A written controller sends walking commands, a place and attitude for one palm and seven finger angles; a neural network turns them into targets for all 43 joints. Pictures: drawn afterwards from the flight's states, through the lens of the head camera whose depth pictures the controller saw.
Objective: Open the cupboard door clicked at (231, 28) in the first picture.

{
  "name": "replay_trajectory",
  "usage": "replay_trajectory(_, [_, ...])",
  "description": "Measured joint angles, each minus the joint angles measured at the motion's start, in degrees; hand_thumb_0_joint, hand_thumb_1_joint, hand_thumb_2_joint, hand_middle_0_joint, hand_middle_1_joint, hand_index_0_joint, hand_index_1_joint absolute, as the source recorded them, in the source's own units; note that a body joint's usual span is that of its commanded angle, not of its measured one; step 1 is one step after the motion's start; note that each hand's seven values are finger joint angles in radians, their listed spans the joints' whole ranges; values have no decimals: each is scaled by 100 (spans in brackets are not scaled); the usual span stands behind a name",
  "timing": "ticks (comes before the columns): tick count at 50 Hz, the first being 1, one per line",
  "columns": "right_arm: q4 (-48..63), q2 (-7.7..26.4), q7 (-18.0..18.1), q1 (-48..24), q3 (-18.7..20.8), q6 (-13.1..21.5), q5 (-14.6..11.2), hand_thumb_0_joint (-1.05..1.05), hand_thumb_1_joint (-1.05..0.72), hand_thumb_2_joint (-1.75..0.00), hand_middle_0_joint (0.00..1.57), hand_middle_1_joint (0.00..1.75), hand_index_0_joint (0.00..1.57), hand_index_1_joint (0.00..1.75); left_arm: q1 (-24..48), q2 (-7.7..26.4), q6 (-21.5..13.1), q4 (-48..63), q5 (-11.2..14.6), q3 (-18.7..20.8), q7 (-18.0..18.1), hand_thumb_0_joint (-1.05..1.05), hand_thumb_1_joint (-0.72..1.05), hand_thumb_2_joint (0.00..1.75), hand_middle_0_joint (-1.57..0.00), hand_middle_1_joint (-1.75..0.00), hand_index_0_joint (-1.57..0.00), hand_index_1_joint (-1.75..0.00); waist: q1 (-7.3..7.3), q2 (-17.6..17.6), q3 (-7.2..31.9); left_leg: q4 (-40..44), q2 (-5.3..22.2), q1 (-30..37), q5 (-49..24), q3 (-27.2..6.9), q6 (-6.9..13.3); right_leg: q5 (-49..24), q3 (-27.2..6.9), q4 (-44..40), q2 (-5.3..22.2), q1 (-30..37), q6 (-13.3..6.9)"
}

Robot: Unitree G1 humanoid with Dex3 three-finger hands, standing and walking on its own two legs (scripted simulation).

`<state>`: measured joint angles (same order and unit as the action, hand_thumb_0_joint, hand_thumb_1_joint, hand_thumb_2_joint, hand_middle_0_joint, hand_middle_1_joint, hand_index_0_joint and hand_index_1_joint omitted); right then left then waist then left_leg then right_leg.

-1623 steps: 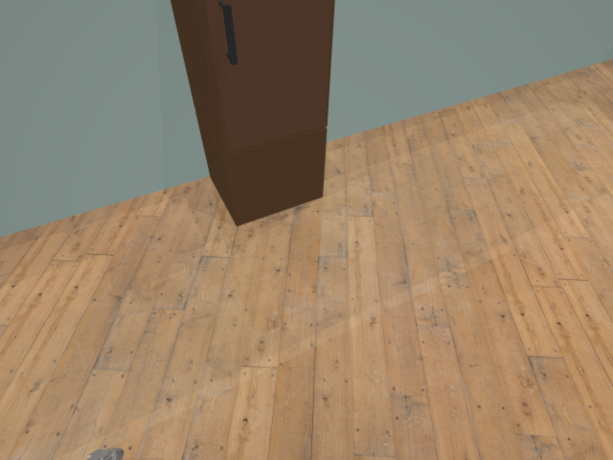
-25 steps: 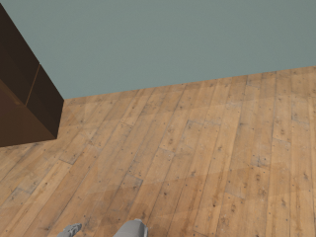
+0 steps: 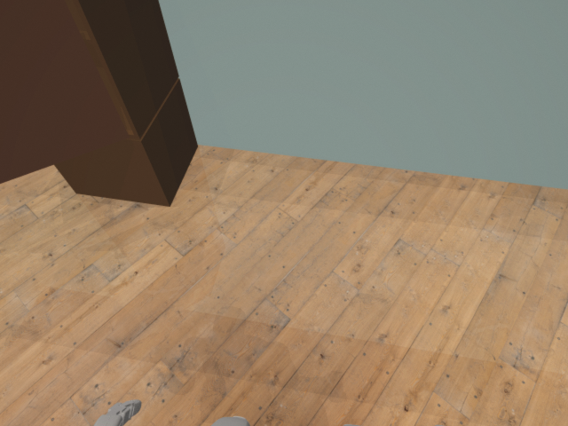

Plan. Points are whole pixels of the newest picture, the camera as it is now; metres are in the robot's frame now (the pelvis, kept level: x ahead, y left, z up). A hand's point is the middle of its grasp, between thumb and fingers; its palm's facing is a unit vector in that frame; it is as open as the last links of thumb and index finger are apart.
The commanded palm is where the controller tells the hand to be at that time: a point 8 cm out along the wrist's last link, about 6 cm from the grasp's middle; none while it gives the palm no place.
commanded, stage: turn to face it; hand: left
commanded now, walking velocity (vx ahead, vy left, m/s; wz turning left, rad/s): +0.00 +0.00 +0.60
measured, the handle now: out of the picture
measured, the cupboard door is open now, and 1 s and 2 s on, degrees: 41 41 41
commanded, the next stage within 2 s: take the last steps up to it in 0.82 s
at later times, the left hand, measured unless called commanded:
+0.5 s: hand out of the picture +0.00 +0.23 -0.17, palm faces +0.35 -0.91 -0.24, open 7.4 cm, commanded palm none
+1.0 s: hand out of the picture -0.06 +0.17 -0.18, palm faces +0.54 -0.82 -0.18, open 7.4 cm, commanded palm none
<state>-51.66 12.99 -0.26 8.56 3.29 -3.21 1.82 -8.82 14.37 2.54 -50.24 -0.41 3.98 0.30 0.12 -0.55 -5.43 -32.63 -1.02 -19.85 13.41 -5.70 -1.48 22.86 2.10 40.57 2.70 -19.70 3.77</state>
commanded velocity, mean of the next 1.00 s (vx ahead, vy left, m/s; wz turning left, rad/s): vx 0.03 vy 0.01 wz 0.42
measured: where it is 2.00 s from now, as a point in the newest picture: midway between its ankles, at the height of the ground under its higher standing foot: outside the picture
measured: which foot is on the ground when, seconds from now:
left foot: down 0.00-0.02, up 0.04-0.32, down 0.34-0.68, up 0.70-0.96, down 0.98-1.00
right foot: up 0.00-0.00, down 0.02-0.34, up 0.36-0.66, down 0.68-0.98, up 1.00-1.00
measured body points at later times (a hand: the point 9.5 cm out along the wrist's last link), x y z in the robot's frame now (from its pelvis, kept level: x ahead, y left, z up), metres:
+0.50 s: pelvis +0.00 +0.01 +0.00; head +0.04 +0.04 +0.45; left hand -0.02 +0.28 -0.15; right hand +0.18 -0.21 -0.13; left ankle -0.01 +0.12 -0.73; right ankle +0.03 -0.14 -0.67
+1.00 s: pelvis +0.01 -0.01 +0.00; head +0.03 +0.02 +0.45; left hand -0.09 +0.21 -0.16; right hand +0.22 -0.18 -0.14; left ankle -0.04 +0.10 -0.73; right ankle +0.06 -0.13 -0.73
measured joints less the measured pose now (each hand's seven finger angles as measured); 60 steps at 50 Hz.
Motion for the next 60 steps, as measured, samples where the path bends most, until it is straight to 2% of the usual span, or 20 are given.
replay_trajectory(1, [13, -2, -11, 53, 19, -33, -23, 1, -90, -90, 20, 30, 21, 30, -52, 31, -55, 72, -17, -7, 2, 0, 91, 90, -19, -30, -20, -30, 0, 40, 75, -162, -68, -122, 93, -23, -3, -142, -32, -576, 37, 204, -81])
replay_trajectory(4, [-57, 125, -50, 14, 130, -131, -43, 1, -90, -90, 20, 30, 20, 30, -48, -103, -124, 85, -70, -43, 60, 0, 91, 90, -19, -30, -20, -30, 28, -120, -31, -1714, -109, -636, 1206, 84, -22, -440, 197, -486, 92, 251, -314])
replay_trajectory(6, [-112, 171, -85, -6, 167, -175, -39, 1, -90, -90, 20, 30, 20, 30, -127, -185, -125, 82, -68, -73, 88, 0, 91, 90, -20, -30, -20, -30, 53, -119, -60, -2694, -64, -886, 1280, 320, -68, -475, 347, -631, 177, 419, -348])
replay_trajectory(8, [-135, 160, -118, -19, 176, -200, -53, 1, -90, -90, 20, 30, 20, 30, -212, -233, -125, 48, -74, -101, 99, 0, 91, 90, -20, -30, -20, -30, 73, -29, -53, -2969, 19, -914, 1245, 552, -136, -546, 468, -845, 275, 575, -338])
replay_trajectory(14, [-85, 51, -159, -91, 99, -136, -98, 1, -90, -90, 20, 30, 20, 30, -374, -270, -164, -79, -96, -147, 50, 0, 90, 90, -20, -30, -20, -30, -2, 309, -47, -1278, 127, -194, 1209, 1006, -167, -534, 819, -954, 600, 716, -217])
replay_trajectory(16, [-23, 47, -163, -114, 58, -64, -97, 1, -90, -90, 20, 30, 20, 30, -438, -243, -149, -116, -64, -130, 20, 0, 90, 90, -20, -30, -21, -30, -15, 359, -32, -397, 118, 176, 670, 1060, -102, -361, 951, -664, 702, 630, -132])
replay_trajectory(17, [45, 98, -171, -91, 43, -6, -83, 1, -90, -90, 20, 30, 20, 30, -500, -247, -119, -107, -39, -117, 3, 0, 90, 90, -20, -30, -21, -30, -9, 267, 39, -20, 190, 296, 109, 938, 57, -241, 1023, -358, 686, 474, -75])
replay_trajectory(20, [72, -8, -96, -163, 4, 114, -33, 1, -90, -90, 20, 30, 20, 30, -369, -73, 76, -224, -31, -55, 29, 0, 90, 90, -20, -30, -21, -30, -40, 432, -47, -413, 56, 83, 332, 818, 307, 726, 439, 1182, 595, -174, 64])
replay_trajectory(24, [45, -87, 28, -57, -58, 156, -3, 1, -90, -90, 20, 30, 20, 30, -155, 22, 153, -309, -25, 11, 33, 1, 91, 90, -20, -30, -20, -30, -47, 344, -30, -85, 8, 171, 243, 536, 249, 471, 62, 2013, 309, -662, 96])
replay_trajectory(29, [-82, -103, 41, 54, -79, 98, 16, 1, -90, -90, 20, 30, 20, 30, -24, 20, 91, -193, -8, 3, 17, 1, 91, 90, -19, -30, -20, -30, -32, 131, 27, 264, 1, 282, 3, 231, 199, 312, -7, 1075, 108, -459, 48])
replay_trajectory(33, [-139, -88, 27, 138, -47, 21, -12, 1, -90, -90, 20, 30, 21, 30, -29, -9, -30, -99, 0, -32, 19, 0, 91, 90, -19, -30, -20, -30, 2, 14, 105, 91, -63, 149, 53, 15, 67, -277, 25, -456, -41, 217, -46])
replay_trajectory(36, [-197, 7, -1, 125, 28, -48, -60, 1, -90, -90, 20, 30, 21, 30, -83, -125, -158, -110, -60, -71, 58, 0, 91, 90, -19, -30, -20, -30, 2, -96, 81, -1116, -114, -287, 1063, 60, 47, -591, 147, -616, 2, 324, -385])
replay_trajectory(38, [-271, 72, -16, 93, 75, -111, -59, 1, -90, -90, 20, 30, 20, 30, -174, -244, -173, -140, -64, -111, 84, 0, 91, 90, -19, -30, -20, -30, 8, -145, 58, -2222, -107, -580, 1324, 206, 10, -486, 249, -677, 54, 448, -402])
replay_trajectory(40, [-322, 81, -30, 61, 91, -138, -66, 1, -90, -90, 20, 30, 20, 30, -278, -325, -169, -192, -70, -136, 98, 0, 91, 90, -19, -30, -20, -30, 16, -93, 52, -2710, -47, -670, 1335, 396, -47, -523, 312, -860, 124, 593, -379])
replay_trajectory(45, [-376, -22, -36, -24, 36, -77, -109, 1, -90, -90, 20, 30, 20, 30, -482, -402, -208, -366, -99, -182, 70, 0, 90, 90, -20, -30, -20, -30, -59, 199, 26, -1596, 35, -186, 1372, 767, -113, -637, 423, -1119, 330, 780, -312])
replay_trajectory(49, [-352, -44, -31, -55, -55, 84, -97, 1, -90, -90, 20, 30, 20, 30, -656, -403, -171, -530, -41, -169, 34, 0, 90, 90, -20, -30, -21, -30, -103, 205, 99, 160, 116, 493, 264, 777, 40, -430, 574, -756, 335, 634, -179])
replay_trajectory(52, [-344, -157, -7, -61, -104, 164, 1, 1, -90, -90, 20, 30, 20, 30, -629, -295, -3, -675, -47, -103, 0, 0, 90, 90, -20, -30, -20, -30, -163, 332, 81, -100, 55, 364, 238, 784, 296, 564, 368, 429, 311, 173, -148])
replay_trajectory(55, [-320, -234, 51, 121, -148, 266, 30, 1, -90, -90, 20, 30, 20, 30, -540, -239, 57, -784, -75, -58, -73, 1, 91, 90, -20, -30, -20, -30, -151, 266, 135, 101, 42, 454, 291, 711, 346, 568, 237, 1489, 190, -313, -206])
replay_trajectory(57, [-371, -261, 71, 269, -173, 318, 33, 1, -90, -90, 20, 30, 20, 30, -475, -228, 10, -771, -75, -40, -118, 1, 91, 90, -20, -30, -20, -30, -131, 185, 161, 355, 29, 576, 158, 632, 340, 436, 239, 1481, 162, -418, -225])
replay_trajectory(60, [-505, -269, 66, 488, -186, 327, 30, 1, -90, -90, 20, 30, 20, 30, -397, -242, -87, -697, -69, -40, -155, 1, 91, 90, -19, -30, -20, -30, -100, 52, 215, 564, 20, 731, 91, 535, 333, 313, 298, 748, 127, -277, -239])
